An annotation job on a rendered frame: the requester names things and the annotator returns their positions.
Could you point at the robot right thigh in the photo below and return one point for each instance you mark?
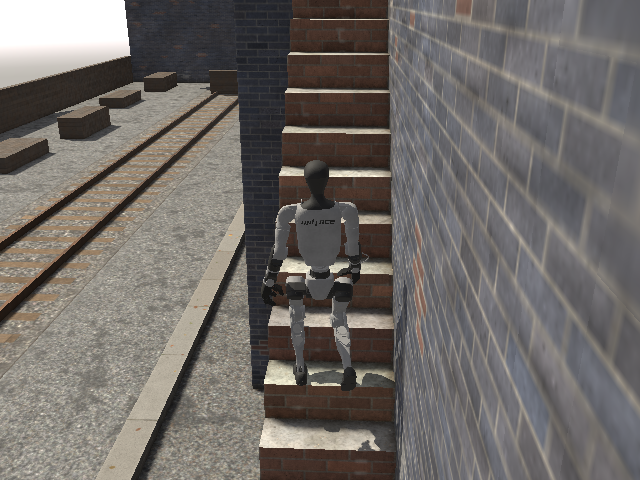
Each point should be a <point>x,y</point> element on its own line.
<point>342,295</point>

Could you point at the right robot hand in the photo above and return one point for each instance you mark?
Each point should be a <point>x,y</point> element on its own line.
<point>345,271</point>

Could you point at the robot left forearm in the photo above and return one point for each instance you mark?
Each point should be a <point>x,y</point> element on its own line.
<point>273,269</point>

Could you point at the robot left upper arm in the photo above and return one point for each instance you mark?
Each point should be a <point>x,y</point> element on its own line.
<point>286,215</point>

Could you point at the robot right forearm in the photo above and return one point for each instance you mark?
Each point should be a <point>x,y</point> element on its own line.
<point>355,261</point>

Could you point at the left robot foot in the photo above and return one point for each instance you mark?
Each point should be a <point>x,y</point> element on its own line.
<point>300,377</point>

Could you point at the robot right upper arm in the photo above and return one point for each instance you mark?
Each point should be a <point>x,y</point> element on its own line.
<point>349,213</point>

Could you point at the left robot hand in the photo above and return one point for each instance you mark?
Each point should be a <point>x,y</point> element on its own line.
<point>266,291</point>

